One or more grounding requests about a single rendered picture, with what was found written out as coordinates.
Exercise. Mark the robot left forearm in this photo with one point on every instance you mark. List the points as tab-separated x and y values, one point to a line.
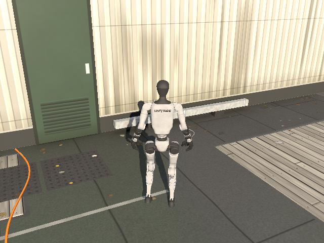
136	134

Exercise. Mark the robot right hand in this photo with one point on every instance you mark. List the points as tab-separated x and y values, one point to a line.
186	144

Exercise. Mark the robot right forearm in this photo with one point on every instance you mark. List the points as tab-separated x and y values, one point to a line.
187	134

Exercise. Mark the robot left shin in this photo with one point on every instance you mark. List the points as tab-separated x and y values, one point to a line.
149	180

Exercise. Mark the robot left hand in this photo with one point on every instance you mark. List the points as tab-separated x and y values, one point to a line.
137	143

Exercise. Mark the robot left thigh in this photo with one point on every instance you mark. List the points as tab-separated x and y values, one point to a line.
150	152

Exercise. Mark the right robot upper arm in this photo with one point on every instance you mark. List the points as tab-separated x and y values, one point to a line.
181	116

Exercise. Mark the left robot upper arm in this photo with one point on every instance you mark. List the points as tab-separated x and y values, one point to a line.
143	115

